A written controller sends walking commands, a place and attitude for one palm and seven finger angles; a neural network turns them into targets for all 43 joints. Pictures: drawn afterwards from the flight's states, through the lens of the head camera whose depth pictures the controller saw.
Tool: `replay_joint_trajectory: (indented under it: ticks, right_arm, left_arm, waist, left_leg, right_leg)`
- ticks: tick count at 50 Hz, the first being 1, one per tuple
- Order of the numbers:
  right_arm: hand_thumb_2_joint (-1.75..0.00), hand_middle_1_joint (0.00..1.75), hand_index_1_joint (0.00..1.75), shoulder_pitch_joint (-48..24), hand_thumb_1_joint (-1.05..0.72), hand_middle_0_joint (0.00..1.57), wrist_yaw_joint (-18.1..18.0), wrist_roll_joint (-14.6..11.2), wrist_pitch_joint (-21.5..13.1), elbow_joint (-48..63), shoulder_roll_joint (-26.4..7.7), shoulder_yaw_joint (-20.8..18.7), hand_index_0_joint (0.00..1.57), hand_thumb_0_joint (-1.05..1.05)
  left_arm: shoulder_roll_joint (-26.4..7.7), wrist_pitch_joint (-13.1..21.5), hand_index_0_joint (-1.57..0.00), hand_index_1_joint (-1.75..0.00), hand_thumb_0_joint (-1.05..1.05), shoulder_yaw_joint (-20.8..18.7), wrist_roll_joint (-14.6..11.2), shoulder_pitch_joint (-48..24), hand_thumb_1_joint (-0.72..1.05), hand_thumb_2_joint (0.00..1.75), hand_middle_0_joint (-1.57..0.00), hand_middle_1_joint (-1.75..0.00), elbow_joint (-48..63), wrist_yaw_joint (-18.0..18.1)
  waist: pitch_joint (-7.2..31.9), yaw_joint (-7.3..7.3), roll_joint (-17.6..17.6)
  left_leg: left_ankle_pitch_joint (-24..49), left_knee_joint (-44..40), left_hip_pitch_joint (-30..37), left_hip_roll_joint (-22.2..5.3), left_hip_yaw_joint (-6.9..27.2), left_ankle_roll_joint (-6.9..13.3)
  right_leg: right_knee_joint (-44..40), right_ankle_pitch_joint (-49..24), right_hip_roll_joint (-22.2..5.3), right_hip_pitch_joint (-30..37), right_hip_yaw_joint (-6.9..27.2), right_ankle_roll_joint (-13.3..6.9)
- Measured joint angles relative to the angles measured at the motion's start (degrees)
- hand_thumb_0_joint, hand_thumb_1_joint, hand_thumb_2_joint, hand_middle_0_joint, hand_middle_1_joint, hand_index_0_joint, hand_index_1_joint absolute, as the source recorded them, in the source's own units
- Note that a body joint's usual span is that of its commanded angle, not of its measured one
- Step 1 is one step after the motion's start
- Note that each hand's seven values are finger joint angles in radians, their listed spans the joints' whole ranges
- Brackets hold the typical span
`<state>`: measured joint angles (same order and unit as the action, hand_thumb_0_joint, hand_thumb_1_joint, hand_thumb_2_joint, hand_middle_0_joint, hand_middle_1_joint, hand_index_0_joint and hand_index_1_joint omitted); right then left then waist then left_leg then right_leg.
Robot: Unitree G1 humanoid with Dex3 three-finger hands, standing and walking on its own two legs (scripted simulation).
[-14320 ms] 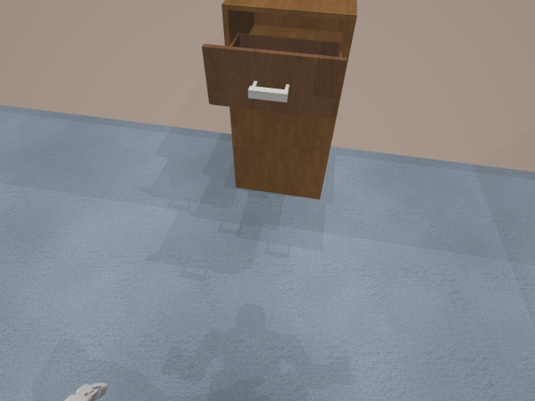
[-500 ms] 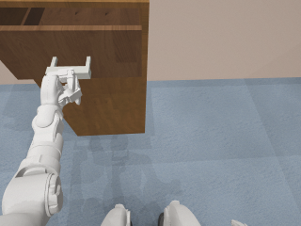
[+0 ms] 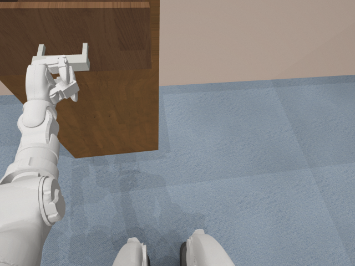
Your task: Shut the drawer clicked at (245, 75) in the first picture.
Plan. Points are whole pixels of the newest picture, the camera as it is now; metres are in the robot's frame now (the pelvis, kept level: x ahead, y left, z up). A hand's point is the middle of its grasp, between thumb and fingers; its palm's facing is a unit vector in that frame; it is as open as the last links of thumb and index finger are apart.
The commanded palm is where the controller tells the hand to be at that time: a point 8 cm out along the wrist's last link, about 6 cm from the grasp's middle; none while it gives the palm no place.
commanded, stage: push the drawer shut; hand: left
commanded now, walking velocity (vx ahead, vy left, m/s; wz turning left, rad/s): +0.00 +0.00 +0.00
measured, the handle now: (63, 55) +0.58 +0.22 +0.07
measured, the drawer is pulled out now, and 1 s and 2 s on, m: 0.03 0.00 0.00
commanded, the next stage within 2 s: pull the fist back off the drawer in 0.54 s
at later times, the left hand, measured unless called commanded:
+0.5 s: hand (69, 70) +0.54 +0.20 +0.07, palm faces +0.07 -1.00 -0.05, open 2.9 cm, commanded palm +0.56 +0.23 +0.07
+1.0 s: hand (69, 70) +0.54 +0.20 +0.07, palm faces +0.06 -1.00 -0.05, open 3.0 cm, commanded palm +0.53 +0.22 +0.07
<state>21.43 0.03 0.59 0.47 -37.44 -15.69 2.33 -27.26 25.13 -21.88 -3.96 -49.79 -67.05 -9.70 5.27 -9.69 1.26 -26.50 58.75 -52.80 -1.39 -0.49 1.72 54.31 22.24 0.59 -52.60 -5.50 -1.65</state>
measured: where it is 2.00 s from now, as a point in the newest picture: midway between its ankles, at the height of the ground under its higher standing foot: outside the picture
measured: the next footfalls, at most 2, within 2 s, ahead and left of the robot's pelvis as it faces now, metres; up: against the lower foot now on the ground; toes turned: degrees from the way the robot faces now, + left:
none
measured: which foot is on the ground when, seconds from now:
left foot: down 0.00-1.00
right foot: down 0.00-1.00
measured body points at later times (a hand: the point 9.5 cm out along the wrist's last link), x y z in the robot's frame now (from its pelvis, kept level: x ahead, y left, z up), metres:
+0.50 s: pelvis +0.00 +0.01 -0.01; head +0.15 +0.04 +0.41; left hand +0.53 +0.26 +0.07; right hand -0.02 -0.26 -0.11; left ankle +0.01 +0.10 -0.67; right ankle +0.03 -0.11 -0.67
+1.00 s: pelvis -0.02 +0.01 -0.01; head +0.14 +0.05 +0.41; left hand +0.53 +0.26 +0.07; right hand -0.05 -0.25 -0.11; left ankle +0.01 +0.10 -0.67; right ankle +0.03 -0.11 -0.67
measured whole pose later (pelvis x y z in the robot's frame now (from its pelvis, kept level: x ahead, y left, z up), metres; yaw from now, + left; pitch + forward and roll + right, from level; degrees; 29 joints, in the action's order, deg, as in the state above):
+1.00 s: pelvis -0.02 +0.01 -0.01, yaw +1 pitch +25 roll -5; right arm 24.4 0.9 2.8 -0.1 -37.8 -16.2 4.3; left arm -34.7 21.3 -20.1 -1.0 -64.2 -75.2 -8.3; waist 5.0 -13.5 1.8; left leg -25.8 63.0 -62.3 -1.0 1.8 2.3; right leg 55.9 20.9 0.3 -60.0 -7.7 -1.2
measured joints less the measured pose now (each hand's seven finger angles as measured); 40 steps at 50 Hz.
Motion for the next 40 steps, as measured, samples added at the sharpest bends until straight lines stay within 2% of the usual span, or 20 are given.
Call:
replay_joint_trajectory:
  ticks: [14, 20, 32, 40]
  right_arm:
    - [-0.90, 0.30, 0.30, 0.5, -0.91, 0.21, 0.3, 1.2, 0.8, -0.1, -0.2, 0.7, 0.20, 0.01]
    - [-0.90, 0.30, 0.30, 1.4, -0.91, 0.21, 0.4, 1.6, 1.3, -0.3, -0.1, 1.1, 0.20, 0.01]
    - [-0.90, 0.30, 0.30, 1.8, -0.91, 0.21, -0.2, 1.5, -0.2, -0.9, -0.3, 2.2, 0.20, 0.01]
    - [-0.90, 0.30, 0.30, 2.3, -0.91, 0.21, -0.5, 1.6, -1.7, -0.8, -0.9, 2.5, 0.20, 0.01]
  left_arm:
    - [-3.6, -1.1, -1.40, -1.60, 0.02, -0.3, 2.1, -7.9, 0.75, 0.92, -1.40, -1.60, -5.0, 1.5]
    - [-4.8, -0.9, -1.40, -1.60, -0.03, -0.8, 3.0, -9.7, 0.65, 0.95, -1.40, -1.60, -6.7, 0.6]
    - [-8.4, -2.9, -1.40, -1.60, -0.03, 1.7, 2.9, -13.9, 0.56, 0.94, -1.40, -1.60, -9.4, 0.5]
    - [-9.5, -4.2, -1.40, -1.60, -0.03, 2.5, 2.6, -15.6, 0.55, 0.93, -1.40, -1.60, -9.8, 0.0]
  waist:
    - [-0.1, -2.18, 0.4]
    - [0.0, -2.38, 0.6]
    - [-0.1, -4.00, 0.3]
    - [-0.3, -4.41, 0.5]
  left_leg:
    - [-0.4, 1.8, -4.1, 0.1, 0.8, 0.4]
    - [-0.5, 2.6, -5.8, 0.2, 1.4, 0.4]
    - [0.3, 3.8, -8.7, 0.2, 2.6, 0.3]
    - [0.8, 4.2, -10.0, 0.3, 2.6, 0.5]
  right_leg:
    - [0.7, 0.1, -0.1, -3.3, -0.7, 0.4]
    - [1.1, 0.1, -0.2, -4.6, -1.3, 0.4]
    - [1.1, -0.9, -0.1, -6.5, -2.5, 0.3]
    - [1.3, -1.5, -0.3, -7.7, -2.5, 0.4]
